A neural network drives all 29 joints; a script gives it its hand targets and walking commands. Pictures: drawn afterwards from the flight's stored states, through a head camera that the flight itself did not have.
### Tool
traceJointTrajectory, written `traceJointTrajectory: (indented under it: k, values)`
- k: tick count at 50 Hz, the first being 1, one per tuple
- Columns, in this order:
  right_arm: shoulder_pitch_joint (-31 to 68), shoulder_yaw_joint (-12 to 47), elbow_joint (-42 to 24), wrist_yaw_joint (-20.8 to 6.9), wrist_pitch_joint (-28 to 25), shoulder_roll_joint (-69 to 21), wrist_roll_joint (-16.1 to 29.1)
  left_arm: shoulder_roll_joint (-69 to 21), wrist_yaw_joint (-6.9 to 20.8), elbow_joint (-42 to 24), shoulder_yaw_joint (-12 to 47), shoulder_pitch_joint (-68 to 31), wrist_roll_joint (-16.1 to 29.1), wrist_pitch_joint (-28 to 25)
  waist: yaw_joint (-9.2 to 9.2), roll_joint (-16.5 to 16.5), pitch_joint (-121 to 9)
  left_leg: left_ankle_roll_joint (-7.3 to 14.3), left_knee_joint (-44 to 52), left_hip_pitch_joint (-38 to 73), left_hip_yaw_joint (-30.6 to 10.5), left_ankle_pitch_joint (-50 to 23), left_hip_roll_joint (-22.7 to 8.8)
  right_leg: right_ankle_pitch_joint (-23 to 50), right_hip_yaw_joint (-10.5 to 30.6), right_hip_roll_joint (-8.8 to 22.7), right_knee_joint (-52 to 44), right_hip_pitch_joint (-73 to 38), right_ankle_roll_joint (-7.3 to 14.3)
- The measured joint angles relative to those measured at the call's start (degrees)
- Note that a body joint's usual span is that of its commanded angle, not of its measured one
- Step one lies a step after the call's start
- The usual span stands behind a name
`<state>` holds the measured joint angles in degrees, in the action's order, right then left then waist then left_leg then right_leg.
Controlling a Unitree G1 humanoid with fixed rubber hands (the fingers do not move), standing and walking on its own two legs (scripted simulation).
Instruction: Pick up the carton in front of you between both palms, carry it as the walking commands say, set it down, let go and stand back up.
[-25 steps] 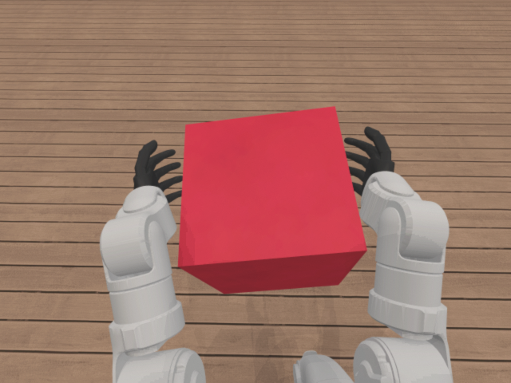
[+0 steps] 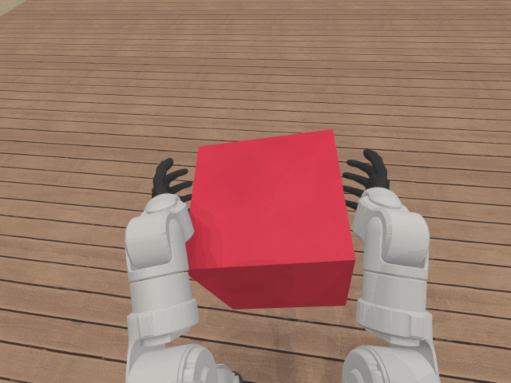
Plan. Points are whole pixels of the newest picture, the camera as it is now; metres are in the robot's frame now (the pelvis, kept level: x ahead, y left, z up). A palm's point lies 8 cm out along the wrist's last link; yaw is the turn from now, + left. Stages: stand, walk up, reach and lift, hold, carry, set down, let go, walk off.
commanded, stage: carry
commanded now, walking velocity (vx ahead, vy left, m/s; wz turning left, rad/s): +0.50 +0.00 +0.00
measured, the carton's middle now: (276, 230) +0.35 -0.01 +0.02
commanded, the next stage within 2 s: none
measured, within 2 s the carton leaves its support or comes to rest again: neither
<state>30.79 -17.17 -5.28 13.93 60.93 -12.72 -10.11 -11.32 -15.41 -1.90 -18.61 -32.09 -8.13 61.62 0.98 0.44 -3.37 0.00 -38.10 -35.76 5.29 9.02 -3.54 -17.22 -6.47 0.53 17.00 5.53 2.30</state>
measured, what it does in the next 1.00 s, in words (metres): walks ahead: left foot, then right foot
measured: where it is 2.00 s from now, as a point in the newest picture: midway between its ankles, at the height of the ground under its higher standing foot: (265, 155)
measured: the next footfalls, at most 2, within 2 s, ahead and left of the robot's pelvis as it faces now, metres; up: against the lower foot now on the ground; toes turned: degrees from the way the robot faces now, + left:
left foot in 0.10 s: +0.25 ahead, +0.11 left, +0.00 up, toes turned +8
right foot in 0.58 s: +0.60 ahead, -0.10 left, +0.00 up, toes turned -11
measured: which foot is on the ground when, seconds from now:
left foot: up 0.00-0.08, down 0.10-0.62, up 0.64-1.00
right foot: down 0.00-0.10, up 0.12-0.56, down 0.58-1.00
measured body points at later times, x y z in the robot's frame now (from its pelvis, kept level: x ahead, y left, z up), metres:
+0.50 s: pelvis +0.35 +0.02 +0.00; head +0.33 +0.03 +0.45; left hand +0.61 +0.16 +0.10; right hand +0.61 -0.14 +0.10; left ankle +0.22 +0.10 -0.75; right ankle +0.49 -0.12 -0.71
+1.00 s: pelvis +0.67 -0.02 +0.00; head +0.63 -0.03 +0.45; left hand +0.92 +0.13 +0.11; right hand +0.92 -0.17 +0.10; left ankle +0.81 +0.15 -0.70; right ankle +0.56 -0.10 -0.75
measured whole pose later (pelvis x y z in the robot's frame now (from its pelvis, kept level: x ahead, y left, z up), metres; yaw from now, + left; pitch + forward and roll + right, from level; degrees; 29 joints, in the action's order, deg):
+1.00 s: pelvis +0.67 -0.02 +0.00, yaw +1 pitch +3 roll +1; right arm 1.6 -1.2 -27.9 12.7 69.7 -7.3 -3.9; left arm -7.3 -11.5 -27.7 -0.7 -1.4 -2.4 68.9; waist 0.3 0.6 -8.9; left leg -1.1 -35.4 -34.9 7.2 2.2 -7.1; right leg -15.1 -11.2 1.3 10.7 -0.8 1.4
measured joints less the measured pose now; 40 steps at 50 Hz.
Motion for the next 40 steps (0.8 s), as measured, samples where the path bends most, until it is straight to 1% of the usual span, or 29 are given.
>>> traceJointTrajectory:
  k: [3, 4, 5, 6, 7, 8, 9, 10, 11, 12, 14, 16, 21, 24, 27, 29, 30, 31, 32, 33, 34, 35, 36, 37, 40]
  values:
    - [-3.2, 1.1, -2.7, -0.2, -0.5, -0.3, 0.6, -0.9, 0.3, -2.4, 1.2, 2.7, -0.2, -0.4, -0.42, -0.1, -0.2, 0.9, 8.7, 2.9, 2.8, -4.5, 1.3, -4.0, 0.2, 0.5, -0.1, -4.6, -1.3]
    - [-4.3, 1.9, -3.5, -0.2, -0.4, 0.0, 0.9, -1.3, 0.3, -3.6, 1.6, 4.0, -0.2, -0.4, -0.62, -0.2, -0.2, 1.4, 11.7, 4.9, 4.2, -6.0, 1.9, -5.9, 0.0, 0.8, 1.6, -5.7, -1.8]
    - [-5.2, 2.8, -4.0, -0.3, -0.3, 0.3, 1.4, -1.5, 0.4, -5.1, 2.1, 5.4, -0.2, -0.3, -0.69, 0.0, -0.2, 1.9, 14.1, 7.5, 5.4, -6.7, 2.3, -8.2, -0.2, 1.0, 5.3, -5.9, -2.3]
    - [-6.1, 3.9, -4.1, -0.4, -0.5, 0.7, 1.8, -1.0, 0.7, -6.2, 2.9, 6.8, 0.1, -0.2, -1.13, -0.8, -0.1, 2.9, 13.2, 8.4, 6.1, -8.0, 2.8, -10.3, -0.5, 2.2, 11.9, -4.5, -2.6]
    - [-7.0, 4.9, -3.9, -0.5, -0.6, 1.1, 2.1, -0.4, 1.1, -6.9, 3.7, 8.0, 0.7, 0.1, -1.53, -1.8, 0.3, 4.1, 10.4, 8.4, 6.7, -5.9, 3.2, -9.2, 0.9, 2.8, 21.3, -1.1, -2.8]
    - [-7.9, 5.7, -3.8, -0.6, -0.4, 1.5, 2.5, 0.2, 1.6, -7.6, 4.5, 9.5, 1.3, 0.5, -1.72, -1.9, 0.7, 4.9, 8.9, 8.8, 6.9, -3.2, 3.2, -8.9, 2.9, 2.1, 31.4, 3.2, -2.8]
    - [-9.0, 6.4, -4.0, -0.6, -0.1, 1.9, 2.9, 0.8, 2.0, -8.5, 5.5, 10.9, 2.0, 1.0, -1.82, -1.6, 1.2, 5.4, 8.8, 9.9, 6.9, -1.1, 3.0, -8.6, 4.0, 1.2, 40.0, 7.5, -2.5]
    - [-10.3, 7.1, -4.6, -1.0, 0.4, 2.4, 3.6, 1.3, 2.4, -9.4, 6.7, 12.3, 2.6, 1.5, -1.89, -1.2, 1.6, 5.5, 9.7, 11.4, 6.8, 0.0, 2.9, -7.7, 4.3, 0.7, 45.6, 11.4, -2.1]
    - [-11.8, 7.9, -5.7, -1.3, 0.7, 2.8, 4.3, 1.7, 2.8, -10.4, 7.8, 13.6, 3.0, 1.9, -1.93, -0.9, 1.9, 4.7, 11.3, 13.0, 6.6, -0.1, 2.8, -6.3, 4.0, 0.7, 48.3, 14.8, -2.0]
    - [-13.4, 8.5, -6.9, -1.5, 1.0, 3.3, 4.7, 2.0, 3.1, -11.5, 9.0, 14.8, 3.4, 2.2, -1.97, -0.7, 2.1, 4.5, 13.0, 14.7, 6.4, 0.1, 2.8, -4.9, 3.5, 1.1, 48.6, 17.7, -2.0]
    - [-16.3, 9.7, -9.6, -1.7, 1.1, 4.0, 5.4, 2.6, 3.7, -13.8, 11.3, 17.1, 3.9, 2.4, -2.14, -0.4, 2.0, 4.6, 16.4, 18.1, 5.9, 0.6, 2.9, -2.8, 2.7, 2.1, 44.7, 22.2, -2.4]
    - [-19.1, 10.9, -12.3, -1.8, 1.4, 4.6, 6.0, 3.1, 4.1, -16.1, 13.4, 19.6, 3.9, 2.2, -2.37, -0.1, 1.4, 4.5, 19.2, 21.5, 5.3, 1.3, 2.9, -1.1, 2.1, 3.0, 38.8, 25.4, -3.0]
    - [-24.6, 13.6, -18.2, -1.9, 3.1, 5.3, 7.1, 3.9, 4.2, -23.1, 17.1, 26.4, 4.3, 3.3, -2.27, 0.0, -1.5, 3.0, 24.3, 30.5, 4.1, 4.6, 2.7, 6.8, 0.4, 4.6, 24.0, 28.8, -3.8]
    - [-26.4, 14.8, -20.9, -1.9, 4.8, 5.4, 7.3, 4.0, 3.4, -26.9, 17.9, 29.2, 4.8, 4.9, -1.83, -0.2, -3.3, 1.6, 25.9, 36.2, 3.8, 7.9, 2.7, 11.9, -1.5, 4.5, 17.6, 28.5, -3.3]
    - [-27.2, 15.5, -22.7, -1.7, 6.7, 5.4, 7.5, 4.0, 2.7, -29.2, 18.0, 30.5, 5.6, 6.7, -1.76, -0.1, -4.6, 0.1, 25.8, 41.5, 3.3, 12.2, 2.3, 14.7, -3.8, 3.8, 12.9, 26.3, -2.1]
    - [-27.3, 15.6, -23.4, -1.4, 8.0, 5.4, 7.5, 4.0, 2.3, -29.5, 17.9, 30.4, 6.0, 7.8, -1.74, 0.4, -5.2, -1.1, 21.4, 43.3, 3.0, 16.9, 1.3, 13.1, -5.8, 2.5, 10.4, 23.0, -1.1]
    - [-27.1, 15.3, -23.4, -1.2, 8.5, 5.5, 7.5, 4.0, 2.1, -28.8, 17.9, 30.0, 6.2, 8.0, -1.46, 1.3, -5.3, -1.4, 15.7, 42.4, 3.2, 19.9, 0.0, 14.4, -6.3, 1.7, 11.3, 22.1, 0.3]
    - [-27.0, 14.8, -22.9, -1.1, 9.0, 5.5, 7.5, 4.0, 2.0, -27.3, 18.0, 29.4, 6.3, 8.1, -1.00, 2.3, -5.3, -1.2, 6.3, 39.0, 2.7, 19.0, -1.6, 12.7, -7.0, 1.4, 14.4, 22.3, 1.6]
    - [-27.0, 14.3, -22.3, -0.9, 9.5, 5.5, 7.5, 4.0, 1.8, -25.9, 18.0, 28.7, 6.5, 8.4, -0.44, 2.2, -5.1, -1.0, -4.7, 34.2, 0.5, 18.4, -1.5, 10.2, -7.2, 1.5, 16.3, 22.2, 2.5]
    - [-27.0, 14.1, -21.8, -0.8, 9.9, 5.5, 7.5, 4.0, 1.8, -24.9, 17.8, 28.3, 6.6, 8.7, -0.10, 1.9, -4.6, -0.5, -14.8, 29.0, -1.6, 17.4, -0.7, 8.3, -7.2, 1.6, 16.4, 21.3, 2.9]
    - [-27.0, 14.1, -21.5, -0.8, 10.1, 5.5, 7.4, 4.0, 2.0, -24.4, 17.6, 28.2, 6.8, 8.9, 0.14, 1.6, -4.0, 0.2, -22.6, 24.1, -2.7, 16.1, -0.2, 7.4, -7.1, 1.7, 15.4, 19.8, 3.0]
    - [-27.2, 14.3, -21.3, -0.8, 10.2, 5.5, 7.3, 4.0, 2.2, -24.3, 17.4, 28.3, 6.9, 9.0, 0.34, 1.3, -3.5, 0.7, -27.2, 19.8, -3.0, 14.2, -0.1, 7.5, -7.0, 1.7, 13.7, 18.2, 2.5]
    - [-27.3, 14.6, -21.2, -0.8, 10.1, 5.5, 7.2, 4.0, 2.5, -24.4, 17.2, 28.7, 7.0, 8.9, 0.45, 1.2, -3.2, 1.0, -28.9, 16.1, -2.9, 12.1, -0.4, 7.6, -7.0, 1.5, 11.8, 16.5, 2.3]
    - [-27.4, 14.9, -21.1, -0.9, 9.9, 5.4, 7.0, 4.0, 2.8, -24.5, 17.0, 29.0, 6.9, 8.7, 0.52, 1.1, -3.1, 1.1, -28.7, 13.0, -2.7, 10.0, -0.9, 7.6, -6.9, 1.3, 9.8, 14.8, 2.3]
    - [-27.7, 15.6, -21.1, -1.1, 8.8, 5.4, 6.4, 4.0, 3.4, -24.9, 16.9, 29.6, 6.4, 7.7, 0.57, 0.5, -3.4, 0.6, -22.2, 6.3, -1.7, 5.5, -2.6, 7.5, -6.3, 1.0, 4.4, 9.8, 2.2]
